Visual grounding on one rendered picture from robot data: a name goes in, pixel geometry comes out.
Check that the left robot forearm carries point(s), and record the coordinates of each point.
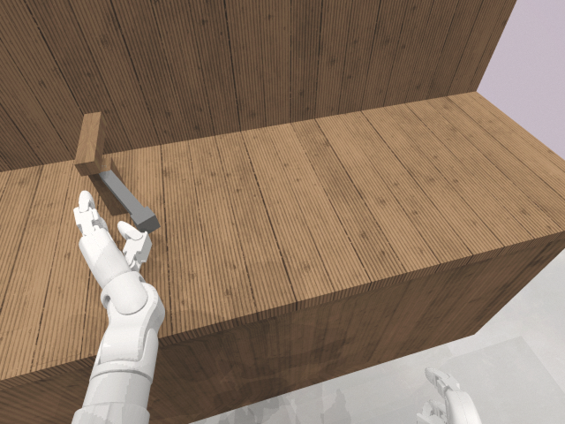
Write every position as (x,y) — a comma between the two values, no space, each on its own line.
(123,370)

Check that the tap lever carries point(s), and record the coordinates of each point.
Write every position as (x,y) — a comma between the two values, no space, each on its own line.
(143,218)

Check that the counter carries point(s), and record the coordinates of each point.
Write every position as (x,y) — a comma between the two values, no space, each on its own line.
(333,192)

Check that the robot right hand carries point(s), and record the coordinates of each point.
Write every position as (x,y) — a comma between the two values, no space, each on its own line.
(458,408)

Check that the robot left hand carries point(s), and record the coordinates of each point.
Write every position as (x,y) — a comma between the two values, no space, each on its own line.
(100,251)

